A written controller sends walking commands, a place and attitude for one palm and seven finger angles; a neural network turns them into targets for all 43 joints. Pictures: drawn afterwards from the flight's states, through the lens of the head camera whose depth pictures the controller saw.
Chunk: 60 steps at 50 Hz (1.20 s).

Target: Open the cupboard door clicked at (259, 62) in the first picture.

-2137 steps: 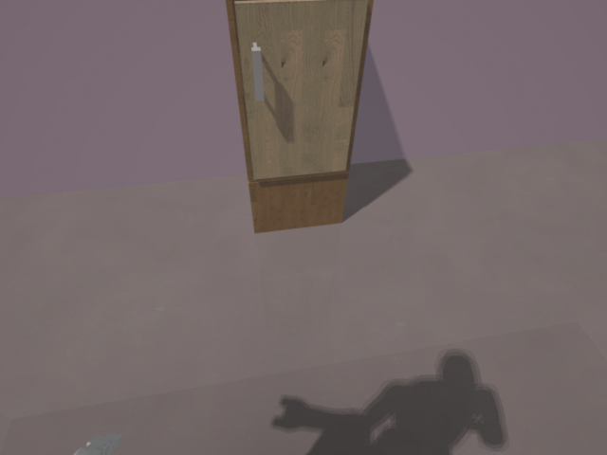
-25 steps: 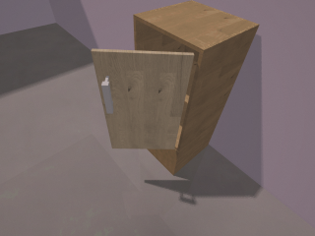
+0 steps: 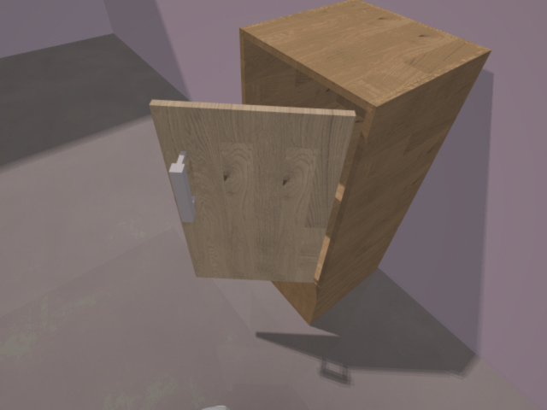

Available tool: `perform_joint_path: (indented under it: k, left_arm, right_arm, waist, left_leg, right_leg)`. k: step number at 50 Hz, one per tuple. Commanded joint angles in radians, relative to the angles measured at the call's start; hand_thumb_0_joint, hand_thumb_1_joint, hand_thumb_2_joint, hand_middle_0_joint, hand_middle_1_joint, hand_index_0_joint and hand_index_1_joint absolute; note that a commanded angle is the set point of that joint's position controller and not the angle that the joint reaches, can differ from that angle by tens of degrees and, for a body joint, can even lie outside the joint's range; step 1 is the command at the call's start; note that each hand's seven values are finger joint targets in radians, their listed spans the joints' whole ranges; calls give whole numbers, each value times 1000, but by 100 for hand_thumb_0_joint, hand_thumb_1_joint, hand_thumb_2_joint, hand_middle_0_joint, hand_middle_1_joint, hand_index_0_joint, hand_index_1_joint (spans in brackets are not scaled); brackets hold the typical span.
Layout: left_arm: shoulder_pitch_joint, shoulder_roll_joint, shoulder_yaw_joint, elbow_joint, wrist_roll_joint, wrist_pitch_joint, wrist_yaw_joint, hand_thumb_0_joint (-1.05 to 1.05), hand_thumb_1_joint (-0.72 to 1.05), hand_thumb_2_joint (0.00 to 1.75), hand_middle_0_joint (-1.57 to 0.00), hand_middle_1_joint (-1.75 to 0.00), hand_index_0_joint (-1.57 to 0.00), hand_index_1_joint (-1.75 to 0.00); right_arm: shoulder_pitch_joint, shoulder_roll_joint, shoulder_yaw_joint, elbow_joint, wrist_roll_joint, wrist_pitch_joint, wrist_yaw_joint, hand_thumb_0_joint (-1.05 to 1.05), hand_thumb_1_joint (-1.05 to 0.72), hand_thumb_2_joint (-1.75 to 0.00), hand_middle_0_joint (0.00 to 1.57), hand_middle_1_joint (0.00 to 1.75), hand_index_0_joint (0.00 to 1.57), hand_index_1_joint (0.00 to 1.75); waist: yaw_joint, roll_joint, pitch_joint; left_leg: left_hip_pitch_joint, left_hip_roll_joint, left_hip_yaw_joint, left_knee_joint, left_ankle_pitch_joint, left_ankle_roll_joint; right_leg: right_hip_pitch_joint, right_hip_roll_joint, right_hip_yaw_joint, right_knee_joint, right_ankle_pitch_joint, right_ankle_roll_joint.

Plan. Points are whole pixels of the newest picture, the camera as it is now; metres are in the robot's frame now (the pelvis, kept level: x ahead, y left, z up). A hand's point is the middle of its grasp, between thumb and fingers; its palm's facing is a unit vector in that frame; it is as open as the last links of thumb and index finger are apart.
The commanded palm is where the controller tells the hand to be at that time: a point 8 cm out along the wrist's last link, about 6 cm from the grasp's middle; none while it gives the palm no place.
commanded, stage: come to a stop and stand still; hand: left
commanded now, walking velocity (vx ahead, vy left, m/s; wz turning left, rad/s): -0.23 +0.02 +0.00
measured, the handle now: (185, 187) +0.52 +0.21 -0.01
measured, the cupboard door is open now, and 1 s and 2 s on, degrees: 49 49 49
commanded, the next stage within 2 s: look again from close up in 1.20 s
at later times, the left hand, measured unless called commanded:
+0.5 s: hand out of the picture +0.00 +0.17 -0.17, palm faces +0.02 -0.97 -0.25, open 7.4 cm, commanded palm none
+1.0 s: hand out of the picture -0.04 +0.19 -0.18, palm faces +0.04 -0.98 -0.17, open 7.4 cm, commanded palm none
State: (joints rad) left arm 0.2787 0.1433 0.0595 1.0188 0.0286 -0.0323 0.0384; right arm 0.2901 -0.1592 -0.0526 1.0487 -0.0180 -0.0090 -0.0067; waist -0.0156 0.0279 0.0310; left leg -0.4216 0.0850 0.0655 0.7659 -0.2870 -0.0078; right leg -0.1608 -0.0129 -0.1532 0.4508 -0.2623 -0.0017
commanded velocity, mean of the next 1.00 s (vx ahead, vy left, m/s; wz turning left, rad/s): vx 0.00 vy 0.01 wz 0.00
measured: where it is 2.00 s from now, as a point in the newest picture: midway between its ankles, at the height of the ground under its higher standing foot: outside the picture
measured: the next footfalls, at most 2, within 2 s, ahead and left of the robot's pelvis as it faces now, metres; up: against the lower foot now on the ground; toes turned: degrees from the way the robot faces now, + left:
left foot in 0.04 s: +0.12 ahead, +0.11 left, +0.00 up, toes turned +5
right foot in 0.42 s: +0.00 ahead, -0.13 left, +0.00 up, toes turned -6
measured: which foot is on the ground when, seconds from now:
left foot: up 0.00-0.02, down 0.04-0.42, up 0.44-0.78, down 0.80-1.00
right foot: down 0.00-0.06, up 0.08-0.40, down 0.42-1.00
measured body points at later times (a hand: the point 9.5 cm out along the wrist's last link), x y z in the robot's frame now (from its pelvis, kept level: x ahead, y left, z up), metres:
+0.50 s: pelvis -0.03 -0.02 +0.00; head -0.03 -0.04 +0.45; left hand +0.00 +0.22 -0.15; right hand +0.03 -0.25 -0.17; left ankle +0.05 +0.10 -0.72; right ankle -0.04 -0.12 -0.74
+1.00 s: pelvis -0.04 +0.02 +0.01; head -0.03 +0.04 +0.46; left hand -0.05 +0.25 -0.16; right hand -0.04 -0.20 -0.15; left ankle -0.05 +0.11 -0.73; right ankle -0.04 -0.12 -0.73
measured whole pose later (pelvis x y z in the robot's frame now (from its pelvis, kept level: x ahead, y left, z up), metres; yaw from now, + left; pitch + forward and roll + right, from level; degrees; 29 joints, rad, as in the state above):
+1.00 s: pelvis -0.04 +0.02 +0.01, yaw -2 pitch -2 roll +0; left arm 0.30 0.16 0.03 1.12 0.02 0.02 0.03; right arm 0.28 -0.13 -0.01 1.12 -0.01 0.00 -0.04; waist 0.03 -0.03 0.03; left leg -0.15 -0.01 0.09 0.44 -0.27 0.04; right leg -0.19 -0.08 -0.05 0.45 -0.23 0.05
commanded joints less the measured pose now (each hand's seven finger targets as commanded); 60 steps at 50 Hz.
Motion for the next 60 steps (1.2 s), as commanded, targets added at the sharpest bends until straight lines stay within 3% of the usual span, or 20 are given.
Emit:
perform_joint_path:
  k: [1,3,8,11,15,19,20,21,22,23,27,32,35,38,39,41,42,43,50,60]
  left_arm:
    - [40,99,3,-39,-11,17,1,0,90,90,-20,-30,-20,-30]
    - [123,60,-6,-43,-17,39,3,0,90,90,-20,-30,-20,-30]
    - [95,66,-17,-21,-13,56,5,0,90,90,-20,-30,-20,-30]
    - [71,69,-6,-41,-8,70,0,0,90,90,-20,-30,-20,-30]
    - [82,54,0,-61,-7,83,-7,0,90,90,-20,-30,-20,-30]
    - [201,41,-1,-24,-1,69,-10,0,90,90,-20,-30,-20,-30]
    - [225,73,1,-16,7,62,-6,0,90,90,-20,-30,-20,-30]
    - [191,140,2,-29,15,48,0,0,90,90,-20,-30,-20,-30]
    - [102,179,2,-66,6,47,4,0,90,90,-20,-30,-20,-30]
    - [24,191,3,-91,8,46,6,0,90,90,-20,-30,-20,-30]
    - [-1,145,-1,-78,-6,13,-2,0,90,90,-20,-30,-20,-30]
    - [113,167,18,-40,0,12,-1,0,90,90,-20,-30,-20,-30]
    - [115,173,24,-22,4,19,1,0,90,90,-20,-30,-20,-30]
    - [53,150,16,-14,-7,28,-3,0,90,90,-20,-30,-20,-30]
    - [52,121,8,-12,-14,32,-5,0,90,90,-20,-30,-20,-30]
    - [75,55,-9,-3,-17,37,-9,0,90,90,-20,-30,-20,-30]
    - [67,46,-15,5,-13,36,-8,0,90,90,-20,-30,-20,-30]
    - [59,43,-18,23,-7,42,-7,0,90,90,-20,-30,-20,-30]
    - [84,59,-35,92,-9,39,-5,0,90,90,-20,-30,-20,-30]
    - [92,55,-40,103,-8,37,0,0,90,90,-20,-30,-20,-30]
  right_arm:
    - [150,-35,5,-2,2,-6,-12,0,-90,-90,20,30,20,30]
    - [109,-151,-16,-45,3,-11,-25,0,-90,-90,20,30,20,30]
    - [5,-157,-19,-60,-2,0,-49,0,-90,-90,20,30,20,30]
    - [-9,-188,-38,-70,-3,13,-52,0,-90,-90,20,30,20,30]
    - [-72,-178,-41,-87,-6,17,-47,0,-90,-90,20,30,20,30]
    - [-123,-155,-38,-90,-9,34,-26,0,-90,-90,20,30,20,30]
    - [-114,-110,-33,-89,-1,42,-19,0,-90,-90,20,30,20,30]
    - [-116,-31,-16,-106,8,53,-10,0,-90,-90,20,30,20,30]
    - [-153,-55,-20,-126,1,61,-2,0,-90,-90,20,30,20,30]
    - [-141,-67,-23,-124,-3,64,7,0,-90,-90,20,30,20,30]
    - [-28,-76,-21,-41,-10,49,12,0,-90,-90,20,30,20,30]
    - [-48,-72,-13,-54,-5,32,4,0,-90,-90,20,30,20,30]
    - [-39,-52,-4,-56,1,28,-3,0,-90,-90,20,30,20,30]
    - [77,-36,5,-7,6,18,-13,0,-90,-90,20,30,20,30]
    - [102,-57,5,7,6,9,-19,0,-90,-90,20,30,20,30]
    - [79,-138,1,1,-1,0,-27,0,-90,-90,20,30,20,30]
    - [41,-141,3,-7,-3,5,-30,0,-90,-90,20,30,20,30]
    - [23,-123,7,5,-2,-1,-30,0,-90,-90,20,30,20,30]
    - [46,-83,21,42,7,-8,-37,0,-90,-90,20,30,20,30]
    - [61,-71,26,58,6,-10,-34,0,-90,-90,20,30,20,30]
  waist:
    - [-16,3,-30]
    - [22,216,-78]
    - [4,135,-81]
    - [-13,78,-134]
    - [6,89,-135]
    - [56,73,-106]
    - [64,-56,-62]
    - [51,-313,4]
    - [54,-303,70]
    - [19,-194,97]
    - [-2,-170,106]
    - [64,-141,33]
    - [69,-161,21]
    - [12,-157,-19]
    - [11,-78,-36]
    - [39,115,-44]
    - [49,61,-12]
    - [46,138,0]
    - [35,-10,35]
    - [27,-4,58]
  left_leg:
    - [299,5,-12,-295,358,-20]
    - [275,235,-221,-362,738,110]
    - [372,265,-190,-366,988,213]
    - [398,277,-163,-356,912,222]
    - [282,265,-144,-400,608,200]
    - [74,165,-109,-405,-2,110]
    - [-23,69,-51,-319,-170,55]
    - [-92,-51,19,-136,-214,-12]
    - [-45,-38,-29,0,-203,-13]
    - [0,-35,-54,74,-166,-10]
    - [-44,-33,-52,149,-4,-15]
    - [-68,-37,-32,29,-84,-30]
    - [13,-38,-27,-104,-128,-22]
    - [266,-57,-3,-371,58,-13]
    - [338,-26,-39,-412,115,1]
    - [273,154,-206,-472,217,84]
    - [180,149,-193,-479,155,92]
    - [179,116,-176,-507,171,84]
    - [219,55,-109,-468,257,48]
    - [211,39,-99,-498,143,40]
  right_leg:
    - [-142,-147,97,38,240,-59]
    - [-118,-63,58,151,-104,17]
    - [-214,-47,130,416,-291,19]
    - [-254,-30,147,501,-258,30]
    - [-191,-38,151,438,-212,26]
    - [55,-19,73,74,-43,12]
    - [98,-63,137,-86,-46,-2]
    - [-18,-253,424,-270,-313,-73]
    - [-221,-353,519,-384,-506,-135]
    - [-311,-361,492,-400,-513,-153]
    - [-157,-242,324,-304,-177,-101]
    - [70,-294,330,-218,86,-159]
    - [54,-309,341,-183,168,-178]
    - [-56,-222,254,-95,146,-110]
    - [-106,-167,213,-44,104,-71]
    - [-104,-72,100,30,-16,-2]
    - [-46,-63,93,16,-10,6]
    - [-32,-68,91,30,19,6]
    - [-3,-95,124,-44,146,11]
    - [-17,-101,142,-65,143,12]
